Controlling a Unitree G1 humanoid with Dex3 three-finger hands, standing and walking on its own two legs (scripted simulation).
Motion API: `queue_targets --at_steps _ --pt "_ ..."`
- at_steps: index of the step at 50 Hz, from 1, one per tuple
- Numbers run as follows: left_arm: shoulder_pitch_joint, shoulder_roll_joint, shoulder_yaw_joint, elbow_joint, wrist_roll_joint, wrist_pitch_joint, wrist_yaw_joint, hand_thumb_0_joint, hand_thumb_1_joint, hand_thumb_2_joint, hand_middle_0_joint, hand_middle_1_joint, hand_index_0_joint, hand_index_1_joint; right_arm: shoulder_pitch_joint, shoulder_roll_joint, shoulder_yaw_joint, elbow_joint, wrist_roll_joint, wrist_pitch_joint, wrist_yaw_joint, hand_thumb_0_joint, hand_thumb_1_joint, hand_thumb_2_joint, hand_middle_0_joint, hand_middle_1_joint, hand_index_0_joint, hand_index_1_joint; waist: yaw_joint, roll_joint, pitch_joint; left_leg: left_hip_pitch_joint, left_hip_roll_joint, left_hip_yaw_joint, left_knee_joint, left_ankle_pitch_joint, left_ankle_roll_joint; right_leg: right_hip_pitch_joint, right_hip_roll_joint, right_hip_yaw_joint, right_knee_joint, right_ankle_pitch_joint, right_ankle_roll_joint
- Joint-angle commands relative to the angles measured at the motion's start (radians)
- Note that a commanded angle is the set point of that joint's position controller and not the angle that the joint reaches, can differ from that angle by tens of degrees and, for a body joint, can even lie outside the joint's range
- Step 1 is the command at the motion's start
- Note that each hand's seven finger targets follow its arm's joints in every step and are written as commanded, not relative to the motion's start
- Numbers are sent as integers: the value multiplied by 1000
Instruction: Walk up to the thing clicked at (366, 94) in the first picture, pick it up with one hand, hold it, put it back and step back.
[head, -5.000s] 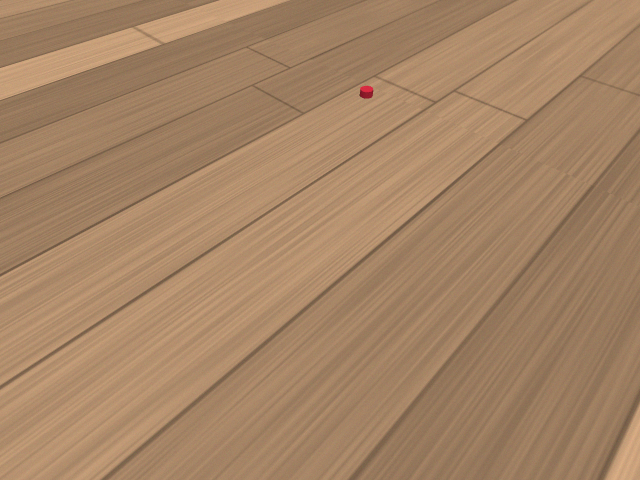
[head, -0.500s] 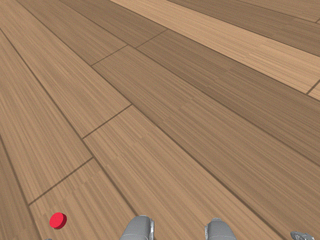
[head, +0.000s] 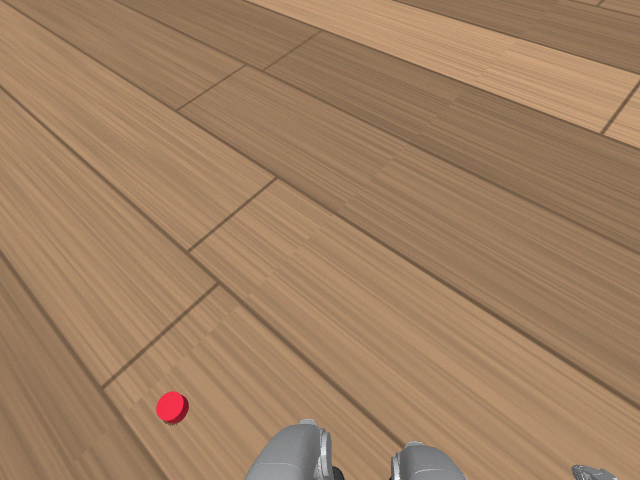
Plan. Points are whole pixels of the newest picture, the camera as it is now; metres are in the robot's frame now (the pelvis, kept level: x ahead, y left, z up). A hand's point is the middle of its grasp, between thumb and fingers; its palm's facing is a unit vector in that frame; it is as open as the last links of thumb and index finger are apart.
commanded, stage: walk up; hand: left
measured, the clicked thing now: (172, 407) +0.36 +0.52 -0.71
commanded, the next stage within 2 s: none
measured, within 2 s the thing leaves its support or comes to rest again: neither
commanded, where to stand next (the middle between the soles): -0.07 +0.35 m, yaw -10 degrees
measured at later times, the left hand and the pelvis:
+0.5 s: hand out of the picture -0.06 +0.53 -0.12, palm faces -0.06 -0.82 -0.56, open 7.4 cm; pelvis -0.14 +0.21 +0.00, yaw -2 degrees
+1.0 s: hand out of the picture -0.17 +0.71 -0.13, palm faces -0.06 -0.87 -0.50, open 7.4 cm; pelvis -0.25 +0.40 +0.01, yaw -4 degrees
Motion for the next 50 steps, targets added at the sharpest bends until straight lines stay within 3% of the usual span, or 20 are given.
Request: queue_targets --at_steps 1,10,12,14,15,17,23,25,26,27,29,32,35,41,42,43,44,45,47,50 --pt "5 354 118 -85 5 -30 46 0 900 900 -200 -300 -200 -300 9 -228 -100 -102 12 -24 -4 0 -900 -900 200 300 200 300 -1 -95 -140 -81 47 -242 363 60 -40 42 -392 450 -355 228 -226" --pt "19 422 155 -76 39 -11 20 0 900 900 -200 -300 -200 -300 -3 -204 -102 -71 10 -19 38 0 -900 -900 200 300 200 300 54 -328 -154 146 88 -14 -184 -73 -17 -53 -280 273 -292 -42 -138" --pt "10 367 137 -69 27 3 21 0 900 900 -200 -300 -200 -300 146 -214 -118 -11 -3 -30 36 0 -900 -900 200 300 200 300 -26 -184 -206 372 39 3 -394 46 3 -197 -183 169 -81 -55 -53" --pt "-79 258 106 -93 7 6 50 0 900 900 -200 -300 -200 -300 94 -400 -141 -53 -2 -41 21 0 -900 -900 200 300 200 300 -89 304 -117 177 343 -578 -728 -10 191 -415 69 55 366 -290 26" --pt "-163 297 105 -88 12 -2 59 0 900 900 -200 -300 -200 -300 -8 -407 -135 -55 10 -43 10 0 -900 -900 200 300 200 300 -87 241 -40 -2 401 -686 -795 -50 294 -338 27 138 500 -269 1" --pt "-54 284 114 -14 -23 -3 41 0 900 900 -200 -300 -200 -300 -95 -268 -99 -92 -3 -50 -8 0 -900 -900 200 300 200 300 -15 27 -22 20 272 -418 -632 118 206 -301 22 178 538 -144 4" --pt "92 236 103 6 -31 -7 16 0 900 900 -200 -300 -200 -300 -70 -217 -80 -117 -12 -42 -4 0 -900 -900 200 300 200 300 9 154 -151 210 254 -293 -501 476 224 -58 -27 26 142 -121 26" --pt "194 226 105 26 -18 -15 22 0 900 900 -200 -300 -200 -300 -92 -183 -64 -128 -2 -24 2 0 -900 -900 200 300 200 300 73 71 -180 133 197 -223 -374 533 156 182 -45 60 -221 63 -3" --pt "217 266 117 23 -1 -22 29 0 900 900 -200 -300 -200 -300 -43 -146 -53 -123 9 -19 2 0 -900 -900 200 300 200 300 81 -27 -198 34 145 -182 -257 417 97 327 -92 164 -318 118 -11" --pt "188 343 138 -16 18 -27 32 0 900 900 -200 -300 -200 -300 39 -100 -42 -115 16 -18 1 0 -900 -900 200 300 200 300 56 -251 -202 -198 48 -120 -78 -17 25 471 -317 519 -347 206 -77" --pt "89 424 157 -69 18 -23 47 0 900 900 -200 -300 -200 -300 -11 -204 -79 -132 6 -4 -23 0 -900 -900 200 300 200 300 69 -179 -203 -155 51 -300 251 -112 -2 182 -559 767 -416 235 -276" --pt "-23 341 141 -81 15 -28 44 0 900 900 -200 -300 -200 -300 46 -224 -106 -83 20 -10 -5 0 -900 -900 200 300 200 300 -4 -152 -128 -67 3 -291 385 79 -41 0 -363 426 -365 72 -185" --pt "-3 320 151 -88 25 -26 33 0 900 900 -200 -300 -200 -300 69 -222 -114 -52 17 -9 13 0 -900 -900 200 300 200 300 26 -223 -156 -8 -17 -230 411 124 -69 -30 -311 352 -371 -159 -153" --pt "-67 325 146 -59 61 27 -20 0 900 900 -200 -300 -200 -300 250 -178 -91 109 51 -49 0 0 -900 -900 200 300 200 300 -23 -318 -204 426 10 85 -468 -24 -43 -135 -166 184 -185 -460 -52" --pt "-20 247 129 -41 54 42 -23 0 900 900 -200 -300 -200 -300 284 -187 -93 142 31 -69 -16 0 -900 -900 200 300 200 300 -36 -110 -141 473 -3 2 -571 -62 -33 -266 -97 151 76 -462 -30" --pt "0 133 92 -42 36 44 -21 0 900 900 -200 -300 -200 -300 210 -239 -86 113 11 -83 -28 0 -900 -900 200 300 200 300 -13 119 -51 370 194 -401 -694 -382 33 -474 20 114 359 -335 13" --pt "-113 178 95 -70 31 31 -11 0 900 900 -200 -300 -200 -300 82 -354 -91 69 31 -99 -31 0 -900 -900 200 300 200 300 -14 65 65 151 461 -803 -912 -574 173 -522 -4 252 330 -156 38" --pt "-271 249 98 -69 34 15 -22 0 900 900 -200 -300 -200 -300 -14 -363 -81 85 41 -121 -36 0 -900 -900 200 300 200 300 -22 -56 187 5 488 -892 -982 -658 222 -468 -69 311 340 -64 36" --pt "-87 242 106 48 6 11 -58 0 900 900 -200 -300 -200 -300 -101 -307 -58 101 29 -158 -57 0 -900 -900 200 300 200 300 49 -78 100 93 348 -581 -841 -441 127 -348 -47 306 352 33 43" --pt "4 263 126 109 11 28 -91 0 900 900 -200 -300 -200 -300 -49 -271 -50 159 37 -181 -53 0 -900 -900 200 300 200 300 59 16 31 160 298 -423 -810 -325 102 -217 -21 245 310 49 43"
